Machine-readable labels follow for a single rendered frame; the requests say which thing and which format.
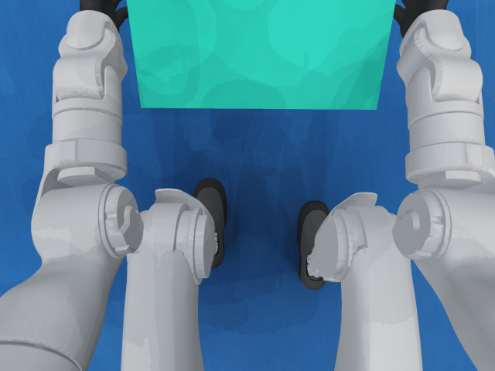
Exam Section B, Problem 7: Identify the left robot shin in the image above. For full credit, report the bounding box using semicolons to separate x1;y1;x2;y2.
127;189;218;263

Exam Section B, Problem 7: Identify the left robot upper arm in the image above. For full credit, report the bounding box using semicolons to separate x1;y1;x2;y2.
0;183;144;371

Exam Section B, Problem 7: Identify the left robot hand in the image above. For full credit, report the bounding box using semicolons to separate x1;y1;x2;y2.
80;0;128;33

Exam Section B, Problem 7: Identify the right robot upper arm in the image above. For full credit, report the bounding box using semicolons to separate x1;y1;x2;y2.
392;187;495;371

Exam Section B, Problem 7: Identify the right robot hand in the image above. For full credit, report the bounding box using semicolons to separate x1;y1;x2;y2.
393;0;449;38

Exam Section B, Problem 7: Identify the right robot thigh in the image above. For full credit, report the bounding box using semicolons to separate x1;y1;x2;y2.
323;206;423;371

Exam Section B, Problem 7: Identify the right robot forearm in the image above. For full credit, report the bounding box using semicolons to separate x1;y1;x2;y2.
397;9;495;195

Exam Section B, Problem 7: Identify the carton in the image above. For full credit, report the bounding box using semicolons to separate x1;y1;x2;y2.
127;0;396;110

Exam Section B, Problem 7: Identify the left robot forearm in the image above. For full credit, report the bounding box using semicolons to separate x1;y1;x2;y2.
31;10;128;254

